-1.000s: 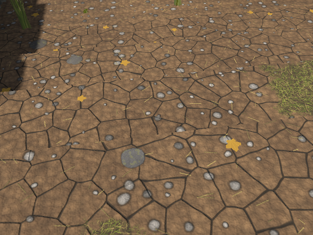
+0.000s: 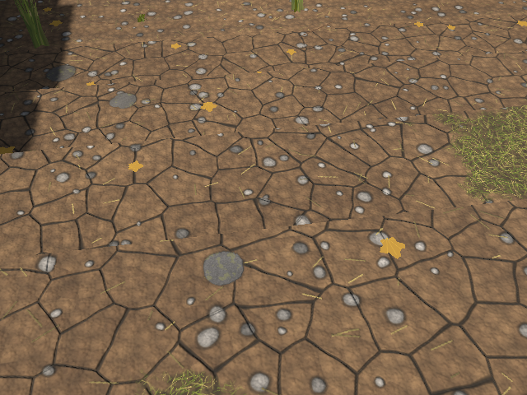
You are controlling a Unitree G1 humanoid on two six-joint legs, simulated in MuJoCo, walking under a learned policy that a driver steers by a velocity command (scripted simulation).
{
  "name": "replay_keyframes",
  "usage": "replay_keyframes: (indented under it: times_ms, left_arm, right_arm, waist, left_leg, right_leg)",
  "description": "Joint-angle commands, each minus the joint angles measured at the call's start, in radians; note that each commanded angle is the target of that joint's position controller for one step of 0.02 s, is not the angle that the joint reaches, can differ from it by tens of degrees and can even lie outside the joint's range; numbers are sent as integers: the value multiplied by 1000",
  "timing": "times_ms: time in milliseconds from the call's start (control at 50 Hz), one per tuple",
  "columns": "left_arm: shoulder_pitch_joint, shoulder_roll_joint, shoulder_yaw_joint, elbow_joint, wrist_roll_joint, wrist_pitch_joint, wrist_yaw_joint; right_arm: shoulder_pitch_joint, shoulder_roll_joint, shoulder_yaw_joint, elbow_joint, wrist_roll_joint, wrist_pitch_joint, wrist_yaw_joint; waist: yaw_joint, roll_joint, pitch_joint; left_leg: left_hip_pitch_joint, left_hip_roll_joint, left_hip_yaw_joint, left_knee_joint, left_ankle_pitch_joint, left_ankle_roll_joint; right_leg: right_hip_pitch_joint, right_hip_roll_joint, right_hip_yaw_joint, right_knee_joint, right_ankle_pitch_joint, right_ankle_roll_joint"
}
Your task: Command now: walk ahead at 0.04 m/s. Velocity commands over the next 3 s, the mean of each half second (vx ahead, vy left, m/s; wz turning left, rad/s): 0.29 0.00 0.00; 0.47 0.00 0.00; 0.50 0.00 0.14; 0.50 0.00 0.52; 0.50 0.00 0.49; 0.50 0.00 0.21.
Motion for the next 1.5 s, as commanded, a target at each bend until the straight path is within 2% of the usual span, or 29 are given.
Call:
replay_keyframes:
  times_ms: [20, 100, 140, 240, 260, 280, 300, 320, 420, 560, 680, 700, 720, 740, 760, 800, 920, 1000, 1040, 1180, 1240, 1280, 1300, 1320, 1360, 1380, 1400, 1440, 1500]
  left_arm:
    - [79, 79, 12, 6, 0, -5, 4]
    - [5, 59, 6, -43, -16, -35, 0]
    - [-50, 64, 5, -74, -28, -74, -17]
    - [184, 62, 22, 29, -15, -109, -42]
    - [272, 65, 28, 56, -7, -103, -42]
    - [386, 137, 44, 61, -8, -99, -33]
    - [394, 211, 47, 57, 11, -111, -53]
    - [293, 174, 32, 29, 13, -127, -58]
    - [191, 82, -10, 0, 10, -126, -62]
    - [208, 163, -2, 17, 12, -116, -38]
    - [88, 141, -3, -17, 11, -103, -46]
    - [144, 108, -14, -8, 6, -108, -52]
    - [249, 20, -36, 8, 23, -127, -61]
    - [280, 65, -18, 14, -28, -162, -71]
    - [134, 131, 4, -49, -69, -170, -65]
    - [33, 138, 17, -89, -48, -127, -55]
    - [-54, 79, 16, -139, 6, -99, -61]
    - [-341, 116, 32, -235, -22, -135, -88]
    - [-383, 102, 28, -254, 2, -140, -108]
    - [-413, 107, 6, -272, -27, -119, -155]
    - [-195, 145, 19, -184, -16, -121, -149]
    - [155, 212, 46, -81, 10, -124, -129]
    - [228, 253, 31, -53, 30, -133, -134]
    - [265, 301, 61, -48, 6, -122, -119]
    - [265, 337, 91, -26, 3, -82, -112]
    - [89, 229, 53, -94, 13, -98, -102]
    - [-3, 225, 46, -97, 28, -122, -101]
    - [-123, 126, 18, -110, 27, -146, -104]
    - [-79, 137, 22, -79, 32, -163, -62]
  right_arm:
    - [52, -101, -20, -14, 0, -5, -6]
    - [131, -200, -51, -5, 20, -3, -16]
    - [110, -216, -57, -20, 13, -23, -16]
    - [-18, -192, -53, -57, 36, -21, -9]
    - [-23, -155, -41, -61, 33, -23, -7]
    - [-33, -69, -17, -79, 14, -34, 4]
    - [-45, -73, -23, -120, 40, -55, 4]
    - [-60, -112, -28, -123, 57, -71, 5]
    - [-54, -131, -41, -87, 9, -79, 19]
    - [-274, -85, -14, -191, 16, -74, 36]
    - [104, -171, -72, -68, 6, -98, 70]
    - [174, -249, -91, -66, 19, -103, 65]
    - [183, -245, -71, -72, 23, -98, 70]
    - [221, -197, -45, -82, 11, -100, 80]
    - [187, -185, -48, -55, 15, -107, 87]
    - [24, -100, -12, -97, 15, -124, 103]
    - [118, -177, -27, -28, -5, -108, 18]
    - [329, -147, -25, 30, 15, -118, -18]
    - [259, -134, -17, 6, 18, -113, -38]
    - [287, -143, -28, -7, 30, -78, -20]
    - [275, -143, -22, -15, 24, -50, -25]
    - [271, -159, -33, 2, 31, -47, -16]
    - [416, -41, -17, 23, 17, -61, 6]
    - [511, -70, -11, 7, 48, -92, 21]
    - [354, -89, -12, -77, 96, -117, 5]
    - [216, -134, -33, -90, 90, -103, -28]
    - [196, -103, -23, -106, 78, -76, -39]
    - [177, -66, -31, -98, 27, -27, -33]
    - [72, -71, -42, -164, 20, -37, -16]
  waist:
    - [0, 23, 2]
    - [-46, 186, 102]
    - [-46, 182, 170]
    - [84, 100, 32]
    - [113, 24, -3]
    - [142, -229, -63]
    - [119, -318, -26]
    - [78, -184, 75]
    - [36, -115, 45]
    - [54, -129, 54]
    - [-164, -87, -61]
    - [-179, 63, -105]
    - [-90, 299, -215]
    - [-80, 286, -251]
    - [-73, 184, -108]
    - [-7, 5, -12]
    - [18, 25, -32]
    - [-88, 70, 36]
    - [-74, 64, 65]
    - [-115, 74, 68]
    - [-35, 46, 5]
    - [145, -48, -140]
    - [82, -307, -265]
    - [63, -505, -371]
    - [67, -274, -423]
    - [38, -36, -291]
    - [-7, -137, -209]
    - [-61, -70, -23]
    - [-45, -148, 8]
  left_leg:
    - [-19, 36, -33, -121, 63, 10]
    - [-60, 229, -351, -315, -620, 168]
    - [-123, 348, -521, -382, -546, 249]
    - [-273, 163, -168, -192, -205, 119]
    - [-357, 112, -97, -42, -157, 93]
    - [-459, 26, 32, 336, -141, 26]
    - [-614, -33, -9, 521, -256, 35]
    - [-695, 36, -63, 641, -202, 55]
    - [-597, 127, -3, 481, 149, 40]
    - [-297, 36, 97, 177, 353, -7]
    - [105, -57, 176, 165, 143, 93]
    - [341, 93, -52, 64, 192, 183]
    - [448, 310, -405, 28, 287, 287]
    - [429, 408, -674, -144, 450, 395]
    - [297, 428, -658, -216, 346, 406]
    - [14, 366, -428, -231, 314, 333]
    - [-32, 252, -145, -281, 461, 244]
    - [307, 290, -222, -234, 205, 204]
    - [89, 214, -108, -215, 88, 174]
    - [16, 205, -31, 62, -105, 78]
    - [163, 171, -55, 409, 32, 48]
    - [-135, 53, -31, 991, -92, -9]
    - [-509, -10, -134, 1325, -641, -15]
    - [-666, 19, -217, 1376, -527, -17]
    - [-820, 56, -143, 1449, -343, -29]
    - [-753, 112, -98, 1215, -58, 7]
    - [-729, 140, -115, 1207, 5, 13]
    - [-540, 177, -141, 909, 70, -12]
    - [-531, 165, -147, 641, 191, -18]
  right_leg:
    - [-23, 18, -45, -53, 109, -11]
    - [-275, 62, -150, 229, -229, -55]
    - [-354, -23, -97, 374, -205, -79]
    - [120, 36, -195, -15, 73, -84]
    - [235, 4, -124, -30, 36, -83]
    - [321, -218, 204, -177, -70, -147]
    - [275, -383, 593, -335, -287, -286]
    - [210, -403, 606, -353, -366, -318]
    - [183, -216, 124, -318, 282, -195]
    - [-37, -147, -63, -363, 437, -207]
    - [-66, -133, -117, 160, 883, -193]
    - [-272, -88, -99, 473, 702, -157]
    - [-455, 51, -56, 872, -275, -131]
    - [-563, 113, 90, 991, -329, -142]
    - [-668, 50, 53, 1017, -239, -144]
    - [-574, -77, 15, 905, -65, -130]
    - [-456, -142, -58, 483, 260, -80]
    - [-880, -160, -1, 318, 397, -94]
    - [-648, -124, -63, 110, 661, -85]
    - [-360, -109, -71, -18, 826, -117]
    - [-252, -147, -57, -174, 823, -108]
    - [280, -180, -71, -162, 875, -132]
    - [645, -250, -66, 260, 1260, -117]
    - [732, -327, 46, 348, 1358, -172]
    - [575, -505, 408, 28, 513, -323]
    - [276, -484, 386, -145, 217, -293]
    - [104, -543, 459, -139, 235, -328]
    - [-230, -389, 144, -168, 361, -244]
    - [-189, -321, -6, -220, 529, -232]
Next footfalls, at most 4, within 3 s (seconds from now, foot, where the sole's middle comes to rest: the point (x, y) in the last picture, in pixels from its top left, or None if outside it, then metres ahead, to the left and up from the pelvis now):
0.66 left None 0.31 0.09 -0.77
1.28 right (352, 356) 0.70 -0.25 -0.95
1.78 left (264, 279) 0.96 0.02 -0.95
2.52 right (283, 209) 1.42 -0.07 -1.13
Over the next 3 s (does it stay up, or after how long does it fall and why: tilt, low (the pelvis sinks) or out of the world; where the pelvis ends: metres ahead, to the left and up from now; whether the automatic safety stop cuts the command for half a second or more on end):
stays up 1.49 0.09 -0.37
